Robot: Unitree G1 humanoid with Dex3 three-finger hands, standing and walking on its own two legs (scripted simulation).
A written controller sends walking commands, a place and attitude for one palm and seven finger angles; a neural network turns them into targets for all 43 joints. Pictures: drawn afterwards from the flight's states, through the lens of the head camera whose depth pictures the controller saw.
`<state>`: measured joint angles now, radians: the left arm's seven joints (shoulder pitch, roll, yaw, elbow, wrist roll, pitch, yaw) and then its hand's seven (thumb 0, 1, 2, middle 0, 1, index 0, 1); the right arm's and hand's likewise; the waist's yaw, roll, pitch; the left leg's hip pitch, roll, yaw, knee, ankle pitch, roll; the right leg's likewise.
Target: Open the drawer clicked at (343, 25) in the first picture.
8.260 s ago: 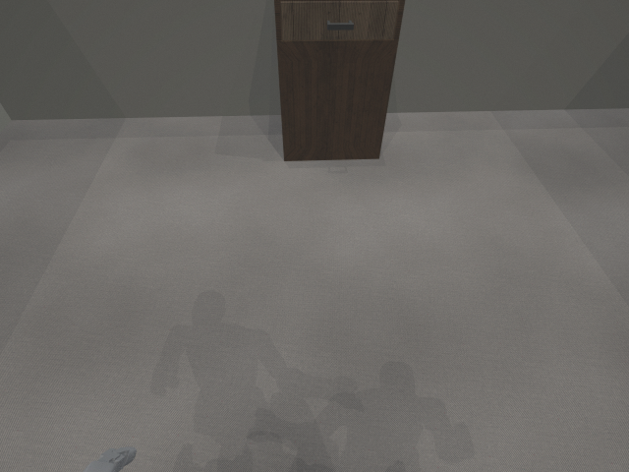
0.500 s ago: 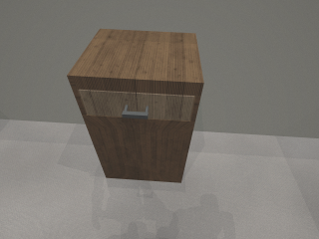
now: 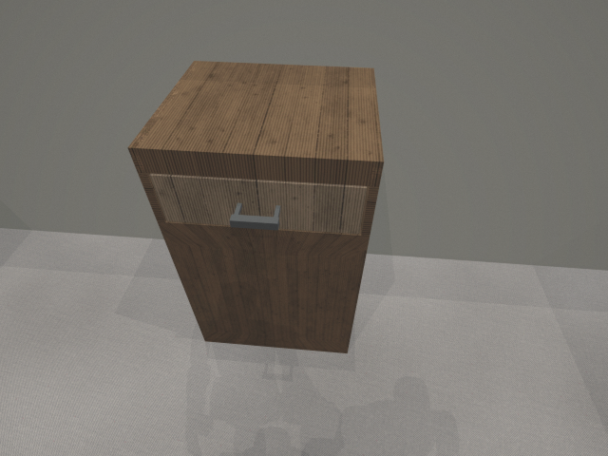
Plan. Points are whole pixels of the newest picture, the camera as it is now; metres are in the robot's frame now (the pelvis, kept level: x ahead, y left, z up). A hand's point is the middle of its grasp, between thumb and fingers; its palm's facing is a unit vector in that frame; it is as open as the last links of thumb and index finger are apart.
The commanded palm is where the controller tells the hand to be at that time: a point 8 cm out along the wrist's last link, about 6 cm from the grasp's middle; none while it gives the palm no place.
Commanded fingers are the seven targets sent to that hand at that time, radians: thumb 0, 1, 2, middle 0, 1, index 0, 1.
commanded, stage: look again from close up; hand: left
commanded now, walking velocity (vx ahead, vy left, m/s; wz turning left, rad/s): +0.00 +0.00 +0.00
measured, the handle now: (256, 215) +0.61 +0.15 -0.08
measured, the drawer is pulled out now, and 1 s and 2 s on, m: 0.00 0.00 0.00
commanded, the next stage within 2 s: shuffle to correct the standing spot in 0.28 s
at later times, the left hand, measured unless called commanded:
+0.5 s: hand out of the picture +0.03 +0.12 -0.17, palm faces +0.05 -0.99 -0.15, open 7.4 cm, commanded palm none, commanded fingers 0.00 0.90 0.90 -0.20 -0.30 -0.20 -0.30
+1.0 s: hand out of the picture +0.08 +0.15 -0.17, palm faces +0.04 -0.98 -0.20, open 7.4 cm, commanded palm none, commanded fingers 0.00 0.90 0.90 -0.20 -0.30 -0.20 -0.30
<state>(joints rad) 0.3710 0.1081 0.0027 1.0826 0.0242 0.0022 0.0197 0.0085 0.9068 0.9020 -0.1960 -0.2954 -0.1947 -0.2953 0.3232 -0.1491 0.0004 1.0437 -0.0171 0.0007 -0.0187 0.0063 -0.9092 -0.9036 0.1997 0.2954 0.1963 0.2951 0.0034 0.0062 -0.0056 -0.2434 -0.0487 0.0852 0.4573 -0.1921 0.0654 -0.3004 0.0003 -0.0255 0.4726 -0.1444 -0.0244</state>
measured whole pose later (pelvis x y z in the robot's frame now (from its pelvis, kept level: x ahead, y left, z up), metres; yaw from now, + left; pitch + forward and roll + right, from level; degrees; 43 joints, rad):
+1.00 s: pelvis +0.08 -0.02 +0.00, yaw -1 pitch +0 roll +1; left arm 0.29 0.14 0.03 1.06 0.02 0.01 0.04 0.02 0.92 0.90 -0.20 -0.30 -0.20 -0.30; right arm 0.30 -0.12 0.00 1.08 -0.01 -0.02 -0.07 0.02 -0.92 -0.90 0.20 0.30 0.20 0.30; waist 0.01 -0.01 0.06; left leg -0.16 -0.03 0.08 0.45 -0.30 0.03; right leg -0.24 0.03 -0.02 0.52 -0.28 -0.05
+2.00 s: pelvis +0.07 -0.02 +0.00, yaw +0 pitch -1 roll +0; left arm 0.31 0.13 -0.02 1.13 0.01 -0.02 0.03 0.02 0.92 0.90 -0.20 -0.30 -0.20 -0.30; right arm 0.32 -0.12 0.03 1.12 -0.01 -0.02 -0.03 0.00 -0.91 -0.90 0.20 0.30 0.19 0.29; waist 0.00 -0.01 0.02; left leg -0.14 0.00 0.05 0.45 -0.30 0.02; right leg -0.20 0.05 -0.03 0.47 -0.26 -0.06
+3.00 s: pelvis +0.04 -0.04 -0.04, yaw +1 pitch +8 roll +2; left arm 0.15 0.33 -0.10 0.07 1.04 0.03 0.44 0.01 0.24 0.63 -0.27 -0.71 -0.27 -0.71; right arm 0.04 -0.18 0.03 0.56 -0.05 0.13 0.01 0.01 -0.90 -0.90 0.20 0.30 0.20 0.30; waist 0.08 0.05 -0.09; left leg -0.58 -0.01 0.03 0.87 -0.43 0.00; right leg -0.64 0.02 -0.06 0.90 -0.40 -0.09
